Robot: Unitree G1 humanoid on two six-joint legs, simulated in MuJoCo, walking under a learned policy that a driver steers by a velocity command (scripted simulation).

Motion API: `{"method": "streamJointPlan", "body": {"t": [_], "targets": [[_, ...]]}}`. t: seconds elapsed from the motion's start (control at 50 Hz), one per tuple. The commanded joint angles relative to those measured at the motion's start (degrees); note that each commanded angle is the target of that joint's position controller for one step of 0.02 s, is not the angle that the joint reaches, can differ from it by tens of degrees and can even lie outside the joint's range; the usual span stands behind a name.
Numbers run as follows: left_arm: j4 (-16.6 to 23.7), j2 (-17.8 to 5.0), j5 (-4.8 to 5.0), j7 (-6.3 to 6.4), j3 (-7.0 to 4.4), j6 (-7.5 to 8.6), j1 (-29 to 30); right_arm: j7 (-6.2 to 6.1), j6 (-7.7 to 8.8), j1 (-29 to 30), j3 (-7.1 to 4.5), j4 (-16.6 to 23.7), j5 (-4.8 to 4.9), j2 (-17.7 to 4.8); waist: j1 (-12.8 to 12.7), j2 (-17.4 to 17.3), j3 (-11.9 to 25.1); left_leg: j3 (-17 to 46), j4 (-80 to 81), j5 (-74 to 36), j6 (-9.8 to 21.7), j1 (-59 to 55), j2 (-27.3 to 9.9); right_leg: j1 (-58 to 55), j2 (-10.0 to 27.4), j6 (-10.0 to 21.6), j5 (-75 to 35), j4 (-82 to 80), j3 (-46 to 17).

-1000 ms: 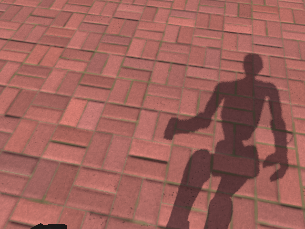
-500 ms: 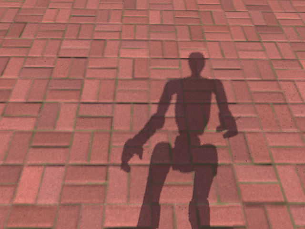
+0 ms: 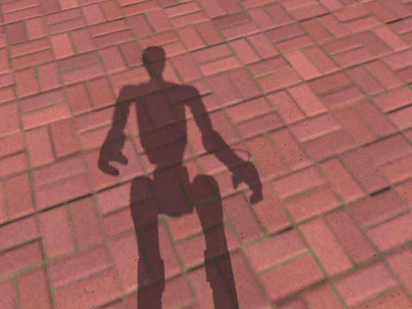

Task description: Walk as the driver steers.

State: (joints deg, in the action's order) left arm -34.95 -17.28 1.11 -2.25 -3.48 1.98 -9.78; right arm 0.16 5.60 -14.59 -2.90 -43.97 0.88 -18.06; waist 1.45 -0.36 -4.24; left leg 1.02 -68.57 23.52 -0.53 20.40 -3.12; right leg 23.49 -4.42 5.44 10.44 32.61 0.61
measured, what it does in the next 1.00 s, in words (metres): walks ahead, turning left: left foot, then right foot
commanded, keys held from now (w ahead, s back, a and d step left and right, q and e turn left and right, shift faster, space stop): w+e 0.02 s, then w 0.04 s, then w+q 0.94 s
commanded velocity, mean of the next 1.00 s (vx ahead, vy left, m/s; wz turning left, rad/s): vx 0.50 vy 0.00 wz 0.27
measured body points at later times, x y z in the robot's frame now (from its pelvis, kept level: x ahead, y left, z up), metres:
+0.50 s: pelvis +0.29 +0.07 +0.00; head +0.33 +0.08 +0.44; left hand +0.34 +0.36 -0.12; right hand +0.49 -0.18 -0.09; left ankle +0.38 +0.15 -0.73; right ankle +0.13 -0.07 -0.65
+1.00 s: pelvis +0.59 +0.07 +0.00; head +0.61 +0.08 +0.45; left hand +0.68 +0.38 -0.07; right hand +0.74 -0.18 -0.11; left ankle +0.42 +0.15 -0.65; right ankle +0.69 -0.01 -0.73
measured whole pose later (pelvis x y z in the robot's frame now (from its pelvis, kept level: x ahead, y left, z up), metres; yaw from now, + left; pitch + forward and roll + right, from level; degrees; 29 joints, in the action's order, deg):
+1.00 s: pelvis +0.59 +0.07 +0.00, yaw +22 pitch +2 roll -1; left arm -38.1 -15.6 -0.2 -0.6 -2.5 6.4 -6.7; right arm -0.8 1.1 -20.9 -3.1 -42.0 1.6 -17.6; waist 2.5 -1.9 -0.3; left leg 8.7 -62.0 27.0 1.7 17.7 4.3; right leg 21.8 -2.5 1.2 9.8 29.6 -0.3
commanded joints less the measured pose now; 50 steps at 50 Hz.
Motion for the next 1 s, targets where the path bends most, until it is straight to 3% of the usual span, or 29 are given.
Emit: {"method": "streamJointPlan", "body": {"t": [0.02, 0.08, 0.18, 0.24, 0.3, 0.36, 0.38, 0.4, 0.42, 0.44, 0.46, 0.48, 0.5, 0.52, 0.54, 0.56, 0.62, 0.7, 0.74, 0.8, 0.86, 0.88, 0.9, 0.92, 0.94, 0.96, 0.98, 1.0], "targets": [[3.49, -7.19, -1.00, 0.75, -2.10, 1.32, -2.92, -0.22, 1.60, 1.64, -1.85, 5.86, -1.32, -7.92, -0.98, 2.64, 7.71, 4.32, 2.41, -5.83, -0.32, 17.59, -4.12, -18.88, 15.23, 11.47, -7.22, -18.05, -24.31], [1.72, -6.44, -1.06, 1.52, -1.70, 1.96, -2.87, -0.08, 0.03, 0.02, -1.25, 4.49, -1.66, -5.46, 0.08, 2.67, 6.99, 2.02, 8.26, -10.08, -2.76, 14.85, -4.13, -13.10, 14.03, 11.79, -17.02, -20.10, -17.47], [-2.05, -7.36, -1.03, 2.21, -1.44, 2.35, -6.38, 0.69, -0.09, 8.79, 0.27, 5.74, -0.71, -2.36, -4.15, 3.85, 3.48, 0.31, 26.73, -29.61, -2.57, 13.55, -3.39, -12.02, 11.34, 7.57, -14.27, -21.93, -8.24], [-4.42, -8.56, -0.94, 1.97, -1.61, 2.69, -9.07, 1.54, 0.13, 13.08, 0.43, 7.01, 0.28, -2.57, -6.33, 3.65, 1.20, 0.19, 32.60, -33.49, -0.87, 13.97, -2.34, -15.63, 14.05, 7.10, -9.10, -23.19, -8.07], [-6.67, -8.87, -0.85, 1.95, -1.88, 2.29, -10.65, 2.65, 0.15, 15.62, 0.34, 8.61, 0.50, -3.05, -6.95, 3.04, -0.63, 0.90, 35.76, -28.28, 1.58, 18.78, -1.54, -23.81, 17.23, 6.49, -11.64, -21.50, -7.38], [-7.59, -9.69, -0.65, 2.46, -2.33, 1.43, -9.98, 3.57, 0.04, 14.05, 0.04, 9.41, 0.25, -3.62, -5.20, 3.71, 0.74, -0.26, 37.10, -20.03, 4.26, 17.13, 0.61, -29.28, 18.64, 4.52, -24.80, -16.50, -5.18], [-7.39, -10.25, -0.78, 2.69, -2.47, 1.13, -9.11, 3.53, -0.14, 11.13, -0.48, 8.97, 0.04, -4.58, -3.52, 4.52, 3.21, -2.13, 36.97, -17.65, 5.28, 12.25, 2.52, -29.70, 18.00, 3.57, -35.47, -12.49, -3.89], [-7.04, -10.42, -0.87, 3.01, -2.44, 0.64, -8.00, 3.26, -0.33, 5.08, -1.54, 7.59, -0.20, -6.17, -0.05, 4.24, 7.41, -4.47, 37.88, -17.89, 6.68, 3.48, 5.12, -28.73, 16.22, 2.26, -45.54, -4.18, -1.54], [-6.37, -9.48, -1.18, 3.58, -1.95, 0.39, -8.04, 2.75, -0.53, -2.83, -2.99, 5.89, -0.19, -8.99, 3.70, 2.63, 12.54, -2.31, 38.04, -20.97, 8.71, -9.71, 4.96, -22.44, 13.74, 0.12, -45.24, 7.86, 1.05], [-4.08, -5.59, -2.19, 3.56, -0.49, 1.44, -13.74, 2.26, -0.74, -9.17, -4.68, 5.95, -0.52, -15.53, 2.90, -7.94, 20.89, 20.86, 37.30, -20.28, 17.54, -32.57, -8.88, -1.00, 7.36, -4.18, -23.11, 30.15, 3.28], [-4.47, -3.20, -2.44, 2.79, 0.65, 2.89, -13.75, 2.35, -0.84, -11.12, -4.02, 5.37, 0.69, -12.73, 3.14, -14.92, 26.40, 44.67, 48.07, -10.79, 23.59, -42.72, -15.73, 13.57, -1.48, -6.42, 19.85, 42.97, -3.25], [-3.31, -7.83, -0.37, 1.75, -0.33, 4.35, -9.32, 2.14, -1.02, -10.10, -2.86, 5.66, 0.62, -9.22, 4.87, -9.45, 21.64, 41.55, 50.59, -2.74, 20.43, -40.59, -14.72, 19.86, 2.56, -5.20, 18.59, 46.15, -8.74], [-1.64, -8.01, 0.75, 1.36, -0.18, 5.16, -4.28, 1.83, -1.21, -6.85, -2.64, 6.51, 0.15, -8.26, 4.48, -4.88, 14.75, 34.47, 51.32, -3.43, 18.37, -32.96, -12.78, 21.08, 5.08, -4.42, 14.39, 43.83, -7.63], [-0.89, -7.46, -0.21, 1.49, -0.07, 5.58, -1.67, 1.73, -1.39, -3.81, -2.36, 7.04, -0.25, -7.66, 2.67, -0.14, 8.84, 29.25, 52.57, -8.91, 17.39, -24.20, -10.74, 20.37, 7.00, -4.30, 11.47, 38.46, -6.62], [-0.85, -7.75, -1.46, 1.86, -0.52, 5.38, -1.63, 1.50, -1.29, -1.68, -1.95, 7.70, -0.68, -6.48, 0.71, -0.05, 7.13, 25.73, 53.57, -14.82, 16.73, -18.64, -8.95, 16.87, 8.77, -4.61, 8.93, 33.65, -6.69], [-0.82, -7.37, -1.94, 1.96, -0.61, 4.96, -2.62, 1.33, -1.40, -0.34, -1.79, 8.46, -0.93, -6.24, -0.79, -1.62, 6.34, 24.12, 54.65, -19.01, 16.80, -15.06, -7.39, 14.08, 9.11, -5.29, 7.87, 31.52, -6.50], [-1.30, -5.56, -2.35, 2.40, -0.22, 3.69, -3.98, 0.54, -1.34, -0.09, -2.11, 8.22, -0.52, -7.04, -2.14, -2.92, 5.53, 19.06, 56.02, -27.16, 17.54, -9.09, -5.48, 12.08, 8.93, -8.15, 5.25, 24.80, -4.71], [0.48, -3.14, -2.22, 2.48, 0.72, 3.73, 4.54, -0.66, -1.94, -2.67, -2.69, 6.60, 0.21, -8.54, 0.71, -3.43, 4.12, 14.26, 55.40, -25.71, 14.20, -4.89, -1.41, 8.53, 6.50, -10.07, -9.88, 8.09, -3.95], [1.14, -2.81, -1.67, 2.05, 0.88, 4.18, 8.44, -1.04, -2.43, -4.74, -2.82, 5.68, 0.45, -8.74, 2.35, -3.97, 4.23, 15.04, 54.52, -22.95, 12.95, -4.51, -1.04, 5.24, 4.66, -10.10, -15.10, 2.04, -3.69], [1.97, -4.21, -0.96, 1.42, 0.33, 4.86, 11.45, -1.28, -3.14, -7.01, -2.87, 4.60, 0.86, -8.38, 2.98, -4.56, 4.26, 19.71, 51.16, -19.82, 12.17, -9.06, -2.60, 4.07, 3.65, -9.19, -14.20, -3.21, -5.47], [1.42, -6.22, -0.65, 1.17, -0.77, 5.56, 9.16, -1.47, -3.76, -6.24, -3.07, 4.63, 0.60, -8.14, 0.86, -6.70, 4.64, 24.47, 46.15, -21.05, 10.87, -13.28, -4.22, 0.31, 3.65, -6.75, -7.67, -6.02, -6.21], [0.34, -7.04, -0.70, 1.41, -1.41, 5.80, 5.11, -1.38, -3.90, -5.29, -2.85, 4.96, 0.51, -7.29, -1.52, -6.89, 6.09, 24.14, 42.93, -22.98, 9.78, -12.61, -2.94, -5.62, 3.75, -5.22, -7.88, -8.50, -5.18], [-0.53, -8.86, -1.43, 1.84, -2.25, 6.06, -0.94, -1.11, -3.73, -4.85, -2.00, 5.61, 0.16, -4.96, -4.59, -5.46, 11.35, 21.53, 34.17, -23.55, 8.03, -9.65, -0.19, -16.91, 7.68, -2.51, -7.38, -8.15, -7.61], [-1.23, -12.07, -1.83, 2.37, -3.07, 5.83, -9.67, -1.02, -3.52, -6.34, -0.75, 6.69, -1.05, -1.43, -7.15, 2.50, 19.78, 15.37, 18.01, -9.62, 5.71, -1.72, 4.49, -32.09, 18.10, 0.95, -4.32, -7.22, -18.43], [-3.58, -15.02, -1.88, 1.87, -3.89, 4.91, -12.45, -0.93, -3.01, -13.97, -0.16, 8.32, 1.04, -0.22, -3.12, 21.68, 23.29, 9.68, 2.28, 11.93, 2.88, 18.31, 9.59, -44.84, 28.89, 9.78, 9.81, -12.57, -44.79], [-2.18, -8.95, -0.79, 1.70, -2.72, 4.66, -10.03, -1.17, -3.12, -12.35, -1.32, 6.35, 1.52, -6.46, -4.65, 12.58, 17.29, 10.72, -3.78, 8.35, 1.92, 23.76, 4.38, -40.35, 27.97, 8.08, 20.18, -14.90, -44.30], [-1.90, -6.16, -0.81, 1.99, -1.95, 4.33, -7.96, -1.08, -3.42, -5.91, -2.11, 7.13, 0.99, -8.78, -6.16, 7.39, 10.44, 9.01, -4.69, 2.71, 1.42, 24.64, 2.80, -33.60, 25.15, 5.56, 17.08, -15.52, -34.33], [-1.84, -5.56, -1.37, 2.00, -1.53, 4.08, -5.65, -1.09, -3.62, -3.20, -2.13, 7.65, 0.44, -7.85, -5.26, 3.74, 6.99, 7.61, -3.71, -1.20, 0.89, 22.84, 1.05, -27.37, 22.63, 4.50, 9.15, -16.71, -27.56]]}}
